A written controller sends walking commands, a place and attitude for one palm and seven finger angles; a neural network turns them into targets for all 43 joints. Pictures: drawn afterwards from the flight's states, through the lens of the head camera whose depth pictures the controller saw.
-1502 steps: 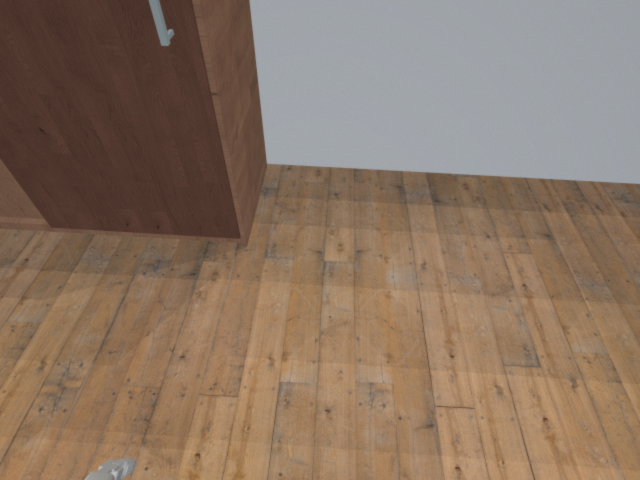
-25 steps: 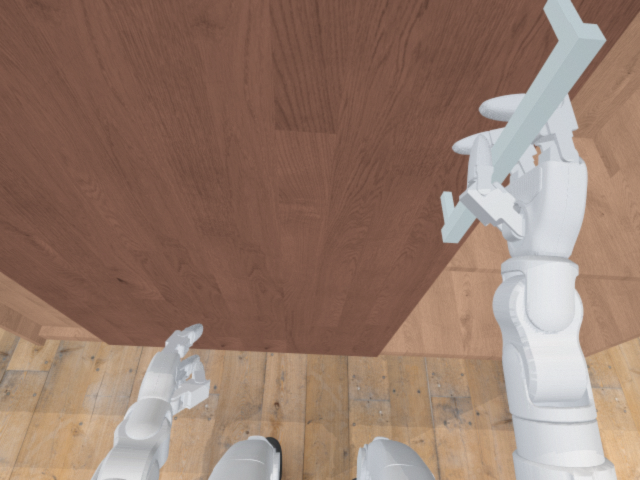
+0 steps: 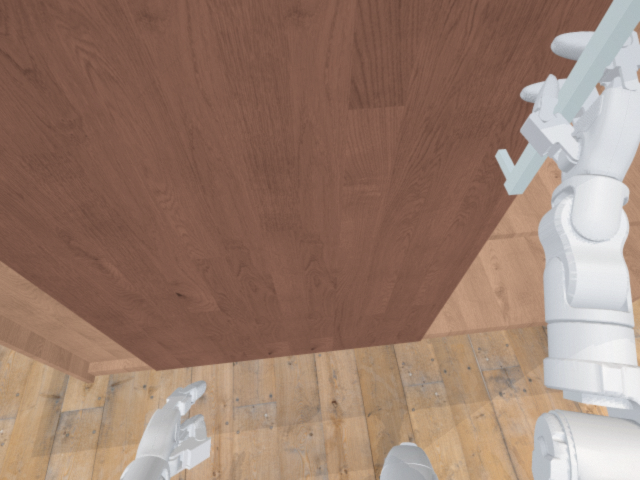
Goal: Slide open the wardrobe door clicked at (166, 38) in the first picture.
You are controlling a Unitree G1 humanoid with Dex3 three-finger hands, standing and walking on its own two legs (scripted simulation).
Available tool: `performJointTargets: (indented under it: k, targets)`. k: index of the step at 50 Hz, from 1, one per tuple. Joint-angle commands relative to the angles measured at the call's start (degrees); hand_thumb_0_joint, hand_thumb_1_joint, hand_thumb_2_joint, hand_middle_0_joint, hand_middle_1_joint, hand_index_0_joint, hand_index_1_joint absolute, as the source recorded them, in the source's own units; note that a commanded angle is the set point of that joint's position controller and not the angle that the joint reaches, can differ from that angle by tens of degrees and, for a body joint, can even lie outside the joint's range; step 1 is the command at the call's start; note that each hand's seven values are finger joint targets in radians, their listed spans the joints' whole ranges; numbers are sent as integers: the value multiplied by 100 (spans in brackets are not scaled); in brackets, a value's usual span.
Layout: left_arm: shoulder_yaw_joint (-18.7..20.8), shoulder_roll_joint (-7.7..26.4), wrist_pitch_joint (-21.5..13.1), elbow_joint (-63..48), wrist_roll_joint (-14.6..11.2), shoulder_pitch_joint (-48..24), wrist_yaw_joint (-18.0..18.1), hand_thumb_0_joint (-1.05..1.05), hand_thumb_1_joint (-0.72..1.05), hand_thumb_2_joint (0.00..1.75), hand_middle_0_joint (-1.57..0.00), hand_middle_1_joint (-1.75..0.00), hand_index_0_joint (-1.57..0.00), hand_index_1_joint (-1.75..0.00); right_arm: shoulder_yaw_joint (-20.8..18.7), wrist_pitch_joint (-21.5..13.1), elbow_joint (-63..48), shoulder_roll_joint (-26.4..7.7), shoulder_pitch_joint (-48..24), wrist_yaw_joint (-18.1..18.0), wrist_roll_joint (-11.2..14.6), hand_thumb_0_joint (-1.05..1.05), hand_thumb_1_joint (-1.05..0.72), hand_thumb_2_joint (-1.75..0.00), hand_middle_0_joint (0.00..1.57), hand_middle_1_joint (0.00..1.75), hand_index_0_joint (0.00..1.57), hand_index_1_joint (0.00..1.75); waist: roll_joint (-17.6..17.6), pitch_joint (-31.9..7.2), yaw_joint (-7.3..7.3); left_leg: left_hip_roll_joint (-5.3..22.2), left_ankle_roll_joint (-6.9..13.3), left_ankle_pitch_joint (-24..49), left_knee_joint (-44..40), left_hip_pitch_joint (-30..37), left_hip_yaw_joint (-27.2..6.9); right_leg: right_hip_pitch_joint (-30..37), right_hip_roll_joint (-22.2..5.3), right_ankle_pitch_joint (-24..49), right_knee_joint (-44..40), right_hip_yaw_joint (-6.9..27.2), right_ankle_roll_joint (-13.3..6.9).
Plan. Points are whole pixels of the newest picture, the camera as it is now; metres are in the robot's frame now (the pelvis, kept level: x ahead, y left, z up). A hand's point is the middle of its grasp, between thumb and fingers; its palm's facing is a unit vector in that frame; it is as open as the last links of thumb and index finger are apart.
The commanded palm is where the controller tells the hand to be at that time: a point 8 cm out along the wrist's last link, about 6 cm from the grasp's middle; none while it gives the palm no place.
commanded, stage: step sideways, sliding the door along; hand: right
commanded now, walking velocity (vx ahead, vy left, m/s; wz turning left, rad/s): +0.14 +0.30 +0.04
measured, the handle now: (555, 93) +0.45 -0.26 +0.21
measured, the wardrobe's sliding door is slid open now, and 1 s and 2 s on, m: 0.57 0.57 0.57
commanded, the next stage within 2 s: stop walking and hold the door there in 0.18 s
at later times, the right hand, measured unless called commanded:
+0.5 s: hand (540, 121) +0.41 -0.24 +0.20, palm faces +0.62 +0.73 -0.30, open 6.5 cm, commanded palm +0.37 -0.26 +0.18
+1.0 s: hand (537, 119) +0.41 -0.23 +0.21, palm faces +0.60 +0.77 -0.22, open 6.0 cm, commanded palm +0.37 -0.26 +0.18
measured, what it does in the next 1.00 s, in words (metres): steps to the left: right foot, then left foot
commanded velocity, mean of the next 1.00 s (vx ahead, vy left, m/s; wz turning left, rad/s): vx -0.05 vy -0.01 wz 0.03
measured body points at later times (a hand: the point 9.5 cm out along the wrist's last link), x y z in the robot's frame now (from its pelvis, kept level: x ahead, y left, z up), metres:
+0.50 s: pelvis +0.06 +0.12 -0.01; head +0.11 +0.14 +0.43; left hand +0.26 +0.35 -0.11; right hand +0.38 -0.27 +0.22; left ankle +0.12 +0.26 -0.72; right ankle +0.03 -0.08 -0.68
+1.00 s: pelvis +0.03 +0.11 +0.02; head +0.04 +0.10 +0.47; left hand +0.12 +0.37 -0.08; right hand +0.38 -0.27 +0.22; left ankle -0.01 +0.24 -0.72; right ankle +0.10 +0.01 -0.72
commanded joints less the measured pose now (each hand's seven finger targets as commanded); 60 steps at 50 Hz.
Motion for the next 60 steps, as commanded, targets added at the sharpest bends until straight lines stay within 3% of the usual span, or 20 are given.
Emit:
performJointTargets:
  k: [1, 3, 5, 6, 8, 14, 15, 17, 20, 22, 24, 27, 32, 34, 36, 38, 41, 48, 52, 60]
  targets:
    - [417, 724, -215, -725, -39, -749, 175, 0, 90, 90, -20, -30, -20, -30, 1061, -860, -2133, -345, -2801, 480, -139, 0, -90, -90, 45, 140, 45, 140, 2835, -2740, 489, 1513, 1336, 5491, -228, 2022, -1911, -1078, 1340, -1863, 2391, -628, -579]
    - [299, 670, -196, -549, -4, -744, 292, 0, 90, 90, -20, -30, -20, -30, 1239, -855, -2364, 111, -2734, 386, -42, 0, -90, -90, 45, 140, 45, 140, 1695, -2632, 663, 1417, 1291, 5276, 498, 2033, -1162, -864, 1136, -1764, 690, -528, -723]
    - [429, 799, -59, -574, 21, -555, 268, 0, 90, 90, -20, -30, -20, -30, 1233, -940, -2661, 186, -2531, 412, 87, 0, -90, -90, 45, 140, 45, 140, 461, -3129, 962, 615, 532, 3699, 2210, -20, -22, 2328, 837, 1791, -1630, -764, -903]
    - [652, 1107, -71, -773, 85, -660, 203, 0, 90, 90, -20, -30, -20, -30, 1305, -965, -2844, 354, -2556, 502, 192, 0, -90, -90, 45, 140, 45, 140, -1121, -3310, 854, -12, 204, -33, 3372, -2232, -67, 3954, -917, 4711, -1192, 1272, -1683]
    - [628, 976, 6, -841, 35, -826, -54, 0, 90, 90, -20, -30, -20, -30, 1339, -964, -2860, 405, -2798, 635, 131, 0, -90, -90, 45, 140, 45, 140, -749, -3218, 827, 9, 251, -1586, 4589, -2556, -865, 3437, -1519, 4135, -1217, 1870, -2137]
    - [630, 1025, -2, -913, 63, -642, -47, 0, 90, 90, -20, -30, -20, -30, 1019, -764, -2745, -114, -2399, 640, 17, 0, -90, -90, 45, 140, 45, 140, -1607, -2654, 722, 156, 125, -860, 3079, -1921, -203, 2674, -749, 3592, -1202, -445, -1431]
    - [677, 1405, 149, -471, 119, -309, 145, 0, 90, 90, -20, -30, -20, -30, -2126, -688, -290, -3317, -924, 355, -212, 0, -90, -90, 45, 140, 45, 140, -1631, -2722, 565, -15, 37, -873, 2758, -1585, -35, 2402, -688, 3564, -1252, -714, -1380]
    - [525, 1249, 74, -845, 55, -505, 149, 0, 90, 90, -20, -30, -20, -30, -1194, -825, -934, -2481, -1273, 561, -141, 0, -90, -90, 45, 140, 45, 140, -1909, -2596, 523, -112, 76, -579, 1364, -823, 149, 2003, -562, 2944, -703, -958, -1073]
    - [420, 1142, -271, -826, -59, -309, 223, 0, 90, 90, -20, -30, -20, -30, -1521, -878, -504, -2842, -809, 585, -328, 0, -90, -90, 45, 140, 45, 140, -673, -2401, 495, -87, 51, 1700, -744, 383, 38, 1408, 448, 1933, 1006, -1203, -686]
    - [322, 908, -359, -778, 57, -467, 325, 0, 90, 90, -20, -30, -20, -30, -2500, -798, 358, -3962, -122, 516, -478, 0, -90, -90, 45, 140, 45, 140, 1477, -2464, 472, 1653, 847, 5694, -350, 1428, -2160, -810, 1469, -2084, 3233, -754, -550]
    - [298, 1077, -395, -762, -20, -402, 369, 0, 90, 90, -20, -30, -20, -30, -2187, -693, -182, -3474, -392, 434, -199, 0, -90, -90, 45, 140, 45, 140, 2246, -2543, 451, 2112, 1153, 4309, -555, 910, -3061, -755, 1472, -1757, 3654, 242, -499]
    - [308, 1256, -435, -390, 95, -451, 498, 0, 90, 90, -20, -30, -20, -30, -3140, -928, 527, -3994, 333, 239, -365, 0, -90, -90, 45, 140, 45, 140, 1870, -2584, 459, 1727, 972, 4452, -240, 997, -1490, -401, 1459, -1614, 2191, -123, -536]
    - [372, 1284, -420, -304, 93, -374, 573, 0, 90, 90, -20, -30, -20, -30, -2589, -1038, 314, -3454, 347, 259, -452, 0, -90, -90, 45, 140, 45, 140, 1552, -2526, 526, 1710, 881, 3256, -624, 260, -1485, 564, 1514, -743, -76, -256, -659]
    - [369, 1325, -360, -325, 74, -279, 613, 0, 90, 90, -20, -30, -20, -30, -2202, -1090, 35, -3131, 264, 251, -425, 0, -90, -90, 45, 140, 45, 140, 505, -2489, 629, 1211, 664, 2014, -292, -10, -1049, 1269, 1393, 757, -1519, -350, -604]
    - [502, 1576, -347, -477, 48, -183, 624, 0, 90, 90, -20, -30, -20, -30, -2067, -1137, -330, -3074, 155, 251, -396, 0, -90, -90, 45, 140, 45, 140, -692, -2295, 447, 352, 330, 462, 397, -486, -572, 1283, 218, 2220, -1971, 517, -1017]
    - [417, 1350, -375, -516, 121, -153, 632, 0, 90, 90, -20, -30, -20, -30, -1988, -1083, -164, -3065, 377, 272, -410, 0, -90, -90, 45, 140, 45, 140, -1706, -2067, 541, 110, 266, -1262, 1981, -825, -468, 755, -193, 1572, -2632, 929, -1406]
    - [380, 1339, -453, -396, 107, -14, 692, 0, 90, 90, -20, -30, -20, -30, -1921, -1006, -80, -3110, 290, 219, -427, 0, -90, -90, 45, 140, 45, 140, -934, -1788, 600, 191, 187, -845, 2124, -933, -461, 660, 37, 1159, -2379, 418, -1470]
    - [236, 1491, -628, -306, 151, 172, 756, 0, 90, 90, -20, -30, -20, -30, -2163, -840, 521, -3596, 229, 219, -428, 0, -90, -90, 45, 140, 45, 140, -853, -2042, 611, 196, 185, 205, -851, 119, -121, 897, 475, 75, -2053, 63, -929]
    - [351, 1474, -595, -264, 102, 295, 738, 0, 90, 90, -20, -30, -20, -30, -2327, -821, 947, -3732, -19, 242, -405, 0, -90, -90, 45, 140, 45, 140, 486, -2448, 651, 540, 350, 1208, -761, 182, -737, 958, 809, 538, -1315, -311, -696]
    - [314, 1522, -411, -155, 100, 271, 794, 0, 90, 90, -20, -30, -20, -30, -2289, -858, 1899, -3891, -259, 285, -439, 0, -90, -90, 45, 140, 45, 140, 26, -1828, 669, 454, 271, 155, -837, -434, -627, 759, 673, -168, -1735, -162, -827]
